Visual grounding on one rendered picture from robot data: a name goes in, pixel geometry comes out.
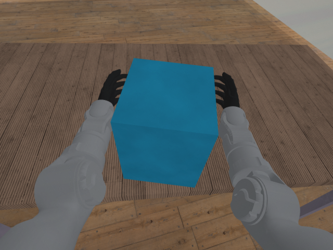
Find right robot upper arm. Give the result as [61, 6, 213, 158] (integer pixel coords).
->
[230, 176, 333, 250]

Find table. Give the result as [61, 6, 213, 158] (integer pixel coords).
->
[0, 43, 333, 238]

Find right robot hand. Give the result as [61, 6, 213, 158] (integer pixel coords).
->
[214, 72, 240, 109]

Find left robot upper arm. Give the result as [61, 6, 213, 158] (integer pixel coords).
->
[0, 159, 106, 250]

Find right robot forearm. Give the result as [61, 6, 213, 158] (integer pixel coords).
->
[218, 106, 286, 188]

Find left robot hand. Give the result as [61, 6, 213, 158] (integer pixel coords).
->
[98, 69, 128, 107]

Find left robot forearm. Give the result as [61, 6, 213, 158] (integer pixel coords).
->
[34, 99, 114, 205]

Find carton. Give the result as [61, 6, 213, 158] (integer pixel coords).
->
[111, 58, 219, 188]

